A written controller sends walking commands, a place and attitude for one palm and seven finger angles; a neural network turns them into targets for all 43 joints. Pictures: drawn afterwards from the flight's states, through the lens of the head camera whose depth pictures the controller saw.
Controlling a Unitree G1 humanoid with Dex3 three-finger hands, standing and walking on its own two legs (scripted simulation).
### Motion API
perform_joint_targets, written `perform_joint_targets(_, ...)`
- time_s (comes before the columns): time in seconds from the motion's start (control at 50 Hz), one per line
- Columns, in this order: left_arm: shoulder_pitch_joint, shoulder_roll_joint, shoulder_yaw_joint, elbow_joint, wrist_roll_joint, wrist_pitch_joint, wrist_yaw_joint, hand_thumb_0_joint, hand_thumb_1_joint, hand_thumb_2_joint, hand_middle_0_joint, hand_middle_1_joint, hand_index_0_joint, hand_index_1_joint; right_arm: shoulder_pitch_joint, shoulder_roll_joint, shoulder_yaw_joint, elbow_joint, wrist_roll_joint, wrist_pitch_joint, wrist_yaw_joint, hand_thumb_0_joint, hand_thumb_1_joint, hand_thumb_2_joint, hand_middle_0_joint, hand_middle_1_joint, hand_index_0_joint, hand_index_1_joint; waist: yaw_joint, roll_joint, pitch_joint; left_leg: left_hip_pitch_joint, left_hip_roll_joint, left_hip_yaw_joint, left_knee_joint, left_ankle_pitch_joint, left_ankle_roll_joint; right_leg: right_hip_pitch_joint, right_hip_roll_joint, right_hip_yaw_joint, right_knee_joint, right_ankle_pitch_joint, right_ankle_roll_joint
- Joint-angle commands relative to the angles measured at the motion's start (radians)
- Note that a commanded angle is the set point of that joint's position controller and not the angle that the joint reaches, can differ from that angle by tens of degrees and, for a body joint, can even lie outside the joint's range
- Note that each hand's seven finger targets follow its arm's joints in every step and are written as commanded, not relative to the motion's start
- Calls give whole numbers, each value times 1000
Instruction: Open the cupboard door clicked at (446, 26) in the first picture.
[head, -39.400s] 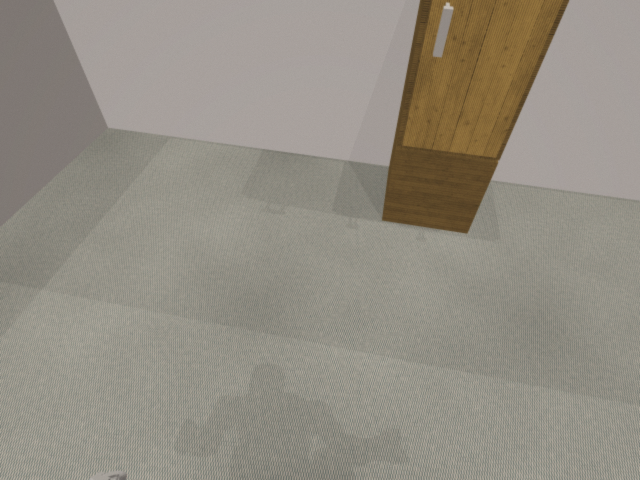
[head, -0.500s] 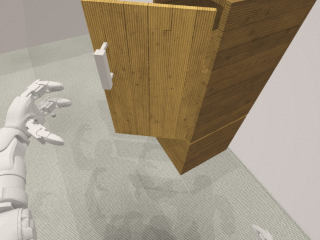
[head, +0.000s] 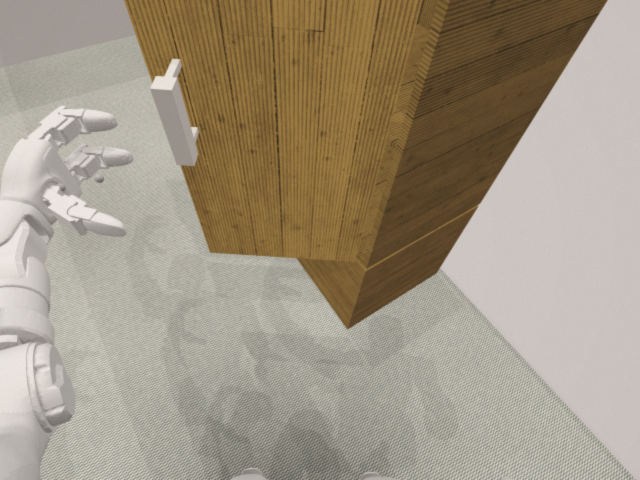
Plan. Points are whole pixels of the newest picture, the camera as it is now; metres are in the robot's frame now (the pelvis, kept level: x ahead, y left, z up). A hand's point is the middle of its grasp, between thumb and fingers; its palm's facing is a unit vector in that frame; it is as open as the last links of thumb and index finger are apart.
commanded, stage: move the hooked fingers beside the handle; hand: left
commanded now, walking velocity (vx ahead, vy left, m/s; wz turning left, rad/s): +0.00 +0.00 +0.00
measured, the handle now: (181, 113) +0.58 +0.19 +0.10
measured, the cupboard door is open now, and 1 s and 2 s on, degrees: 54 54 54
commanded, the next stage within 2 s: slide the fingers in behind the handle in 1.34 s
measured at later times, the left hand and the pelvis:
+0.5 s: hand (106, 137) +0.51 +0.26 +0.12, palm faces -0.07 -1.00 +0.02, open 14.0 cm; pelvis +0.00 +0.00 -0.01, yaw -1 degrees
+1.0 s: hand (108, 136) +0.52 +0.27 +0.12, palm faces -0.07 -1.00 +0.01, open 14.0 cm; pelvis +0.01 +0.01 -0.01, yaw -2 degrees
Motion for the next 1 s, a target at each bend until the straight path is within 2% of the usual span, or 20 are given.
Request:
perform_joint_targets(0.0, -480, 326, 64, -155, -22, -80, -2, 0, -500, 300, -300, -1200, -300, -1200, 107, -186, -73, -63, -1, -7, -19, 0, -900, -900, 200, 300, 200, 300, -20, 76, -377, 290, -3, -54, -56, 374, 9, 61, 25, 15, -53, 341, -16)
perform_joint_targets(0.02, -475, 369, 94, -130, -13, -78, 0, 0, -500, 300, -300, -1200, -300, -1200, 113, -190, -73, -61, -1, 0, -20, 0, -900, -900, 200, 300, 200, 300, -14, 68, -374, 267, -4, -56, -54, 373, 10, 71, 23, 17, -49, 346, -16)
perform_joint_targets(0.06, -512, 338, 51, -134, 2, -75, -4, 0, -500, 300, -300, -1200, -300, -1200, 116, -185, -71, -60, -2, 6, -17, 0, -900, -900, 200, 300, 200, 300, -28, 129, -380, 282, -5, -49, -47, 371, 11, 38, 22, 19, -49, 338, -15)
perform_joint_targets(0.12, -556, 410, 88, -88, 12, -75, -1, 0, -500, 300, -300, -1200, -300, -1200, 132, -193, -69, -51, -2, 22, -21, 0, -900, -900, 200, 300, 200, 300, -37, 107, -373, 238, -5, -50, -34, 352, 14, 44, 25, 24, -45, 337, -12)
perform_joint_targets(0.16, -576, 420, 79, -57, 24, -69, -4, 0, -500, 300, -300, -1200, -300, -1200, 140, -195, -65, -54, -2, 29, -21, 0, -900, -900, 200, 300, 200, 300, -47, 91, -366, 201, -6, -48, -29, 331, 18, 45, 25, 28, -43, 331, -10)
perform_joint_targets(0.26, -629, 449, 80, -54, 40, -81, -12, 0, -500, 300, -300, -1200, -300, -1200, 171, -197, -65, -47, -9, 45, -20, 0, -900, -900, 200, 300, 200, 300, -54, 171, -436, 252, -2, -56, -6, 389, 12, 14, 30, 25, -27, 351, -13)
perform_joint_targets(0.28, -637, 421, 66, -53, 30, -83, -16, 0, -500, 300, -300, -1200, -300, -1200, 180, -197, -66, -49, -11, 48, -20, 0, -900, -900, 200, 300, 200, 300, -64, 155, -446, 272, 2, -60, 1, 417, 12, -4, 36, 19, -21, 356, -15)
perform_joint_targets(0.44, -673, 535, 117, 11, 67, -50, -15, 0, -500, 300, -300, -1200, -300, -1200, 217, -208, -62, -47, -16, 81, -15, 0, -900, -900, 200, 300, 200, 300, -73, 157, -444, 208, 4, -53, 22, 408, 18, -7, 39, 24, -20, 368, -7)
perform_joint_targets(0.48, -704, 520, 104, -9, 63, -62, -15, 0, -500, 300, -300, -1200, -300, -1200, 224, -206, -60, -50, -18, 86, -15, 0, -900, -900, 200, 300, 200, 300, -78, 192, -450, 236, 6, -57, 26, 442, 13, -26, 43, 18, -13, 374, -13)
perform_joint_targets(0.52, -719, 530, 104, 21, 71, -59, -13, 0, -500, 300, -300, -1200, -300, -1200, 231, -210, -60, -41, -19, 93, -15, 0, -900, -900, 200, 300, 200, 300, -94, 177, -432, 236, 13, -66, 31, 430, 12, -61, 45, 15, -18, 350, -9)
perform_joint_targets(0.56, -693, 502, 82, 52, 75, -47, -17, 0, -500, 300, -300, -1200, -300, -1200, 235, -211, -59, -45, -20, 94, -13, 0, -900, -900, 200, 300, 200, 300, -95, 170, -415, 221, 13, -64, 28, 399, 12, -75, 45, 11, -20, 322, -9)
perform_joint_targets(0.62, -689, 499, 88, -2, 70, -54, -22, 0, -500, 300, -300, -1200, -300, -1200, 247, -209, -63, -47, -26, 99, -10, 0, -900, -900, 200, 300, 200, 300, -82, 228, -483, 298, 20, -74, 37, 486, 1, -95, 47, 2, -6, 345, -13)
perform_joint_targets(0.68, -659, 497, 111, -32, 54, -59, -20, 0, -500, 300, -300, -1200, -300, -1200, 253, -209, -66, -53, -30, 106, -3, 0, -900, -900, 200, 300, 200, 300, -69, 216, -507, 320, 23, -79, 43, 548, -3, -90, 53, -5, 2, 365, -17)
perform_joint_targets(0.72, -658, 493, 104, 9, 60, -46, -15, 0, -500, 300, -300, -1200, -300, -1200, 245, -209, -64, -51, -28, 111, 1, 0, -900, -900, 200, 300, 200, 300, -80, 170, -449, 266, 21, -75, 41, 477, 3, -97, 54, -5, -5, 338, -11)
perform_joint_targets(0.76, -676, 499, 104, -5, 71, -45, -1, 0, -500, 300, -300, -1200, -300, -1200, 246, -209, -66, -54, -27, 112, 1, 0, -900, -900, 200, 300, 200, 300, -83, 183, -430, 258, 20, -77, 36, 449, 4, -107, 52, -5, -7, 319, -12)
perform_joint_targets(0.8, -707, 524, 119, -75, 75, -67, 13, 0, -500, 300, -300, -1200, -300, -1200, 245, -207, -66, -57, -30, 113, 1, 0, -900, -900, 200, 300, 200, 300, -72, 245, -497, 318, 23, -84, 41, 514, -7, -104, 52, -5, 5, 336, -16)
perform_joint_targets(0.82, -701, 478, 93, -67, 74, -68, 15, 0, -500, 300, -300, -1200, -300, -1200, 243, -203, -67, -55, -30, 112, 4, 0, -900, -900, 200, 300, 200, 300, -82, 248, -488, 337, 26, -87, 46, 525, -10, -130, 55, -9, 2, 329, -16)
perform_joint_targets(0.88, -711, 444, 81, -83, 55, -78, 17, 0, -500, 300, -300, -1200, -300, -1200, 245, -202, -68, -47, -31, 111, 5, 0, -900, -900, 200, 300, 200, 300, -87, 239, -488, 369, 32, -100, 45, 569, -17, -141, 59, -16, 2, 325, -19)
perform_joint_targets(0.92, -679, 460, 98, -78, 55, -71, 14, 0, -500, 300, -300, -1200, -300, -1200, 239, -203, -69, -47, -31, 112, 9, 0, -900, -900, 200, 300, 200, 300, -70, 258, -511, 378, 31, -98, 50, 586, -20, -130, 56, -13, 3, 337, -17)
perform_joint_targets(0.98, -657, 418, 67, -36, 57, -54, 19, 0, -500, 300, -300, -1200, -300, -1200, 234, -199, -65, -50, -28, 114, 8, 0, -900, -900, 200, 300, 200, 300, -78, 214, -442, 329, 28, -95, 42, 547, -12, -135, 56, -19, 0, 323, -19)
